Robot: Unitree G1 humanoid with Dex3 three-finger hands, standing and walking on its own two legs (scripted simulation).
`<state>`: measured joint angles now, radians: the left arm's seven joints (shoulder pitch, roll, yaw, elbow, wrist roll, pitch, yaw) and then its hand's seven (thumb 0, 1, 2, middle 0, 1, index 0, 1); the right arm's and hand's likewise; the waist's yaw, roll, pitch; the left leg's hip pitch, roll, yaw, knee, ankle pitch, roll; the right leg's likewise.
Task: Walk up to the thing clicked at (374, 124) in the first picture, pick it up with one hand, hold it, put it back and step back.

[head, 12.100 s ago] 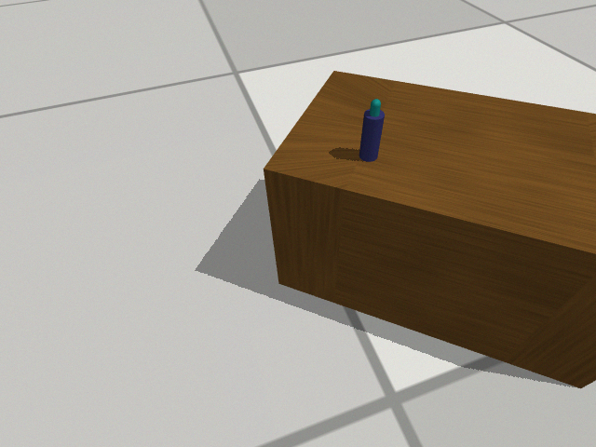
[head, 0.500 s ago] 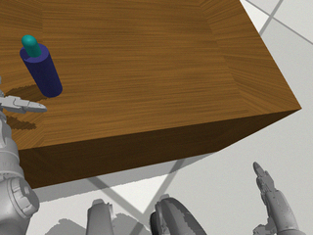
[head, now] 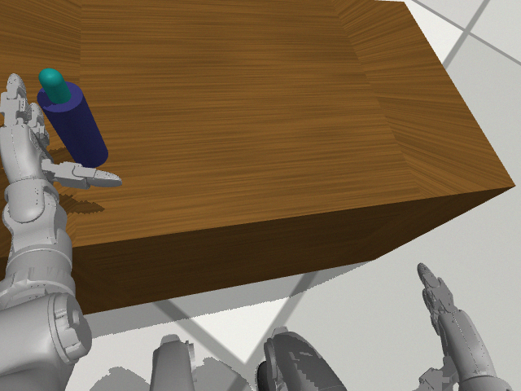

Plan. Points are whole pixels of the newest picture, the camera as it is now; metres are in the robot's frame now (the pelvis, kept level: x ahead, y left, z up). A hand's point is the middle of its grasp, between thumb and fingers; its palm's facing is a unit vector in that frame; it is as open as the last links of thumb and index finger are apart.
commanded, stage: close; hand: left
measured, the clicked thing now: (73, 120) +0.52 +0.22 +0.03
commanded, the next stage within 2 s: settle in 0.82 s
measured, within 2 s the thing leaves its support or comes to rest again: leaves its support in 1.24 s
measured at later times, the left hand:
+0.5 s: hand (80, 129) +0.52 +0.22 +0.01, palm faces +0.20 -0.98 +0.01, open 12.4 cm
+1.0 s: hand (77, 134) +0.51 +0.22 +0.02, palm faces +0.21 -0.98 -0.01, open 8.2 cm
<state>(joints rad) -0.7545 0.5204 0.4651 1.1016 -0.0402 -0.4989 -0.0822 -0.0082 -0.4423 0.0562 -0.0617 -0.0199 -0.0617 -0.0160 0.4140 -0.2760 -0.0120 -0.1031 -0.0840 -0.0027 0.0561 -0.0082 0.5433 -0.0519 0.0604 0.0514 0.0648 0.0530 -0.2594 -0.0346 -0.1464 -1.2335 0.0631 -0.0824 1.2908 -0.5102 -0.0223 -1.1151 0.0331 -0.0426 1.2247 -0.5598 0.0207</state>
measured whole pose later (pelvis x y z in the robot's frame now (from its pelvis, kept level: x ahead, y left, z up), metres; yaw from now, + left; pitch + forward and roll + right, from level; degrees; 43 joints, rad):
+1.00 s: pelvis +0.00 +0.01 +0.00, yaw -1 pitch +26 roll -5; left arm -0.76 0.50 0.45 1.11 -0.03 -0.52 -0.02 -0.03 -0.28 1.00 -0.91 -1.10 -0.96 -1.13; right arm 0.41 -0.26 0.00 -0.12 -0.08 0.04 0.08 -0.01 0.51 -0.06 0.06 0.05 0.06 0.05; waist -0.26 -0.01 -0.15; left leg -1.23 0.06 -0.06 1.29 -0.52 -0.01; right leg -1.11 0.03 -0.02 1.21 -0.56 0.03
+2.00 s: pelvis +0.01 +0.01 +0.03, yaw +0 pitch +21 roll -4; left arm -0.77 0.47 0.41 1.07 -0.04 -0.41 -0.01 -0.03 -0.33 1.14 -0.85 -1.24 -0.89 -1.28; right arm 0.39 -0.25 -0.01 -0.04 -0.06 0.07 0.04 -0.01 0.53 -0.06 0.06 0.05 0.06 0.05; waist -0.21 -0.01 -0.13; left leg -1.04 0.06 -0.04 1.14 -0.47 -0.01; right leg -0.94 0.02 -0.01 1.07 -0.51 0.03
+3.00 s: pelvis +0.02 +0.00 +0.08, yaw +1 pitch +8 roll -1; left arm -0.32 0.22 0.20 0.38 -0.15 -0.06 0.06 -0.03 -0.34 1.15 -0.86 -1.23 -0.90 -1.27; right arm 0.39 -0.23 -0.08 0.21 0.02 0.05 -0.06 -0.01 0.54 -0.05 0.06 0.05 0.06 0.05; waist -0.04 0.02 -0.11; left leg -0.60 0.03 0.01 0.85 -0.39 -0.01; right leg -0.53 -0.01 0.03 0.82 -0.44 0.04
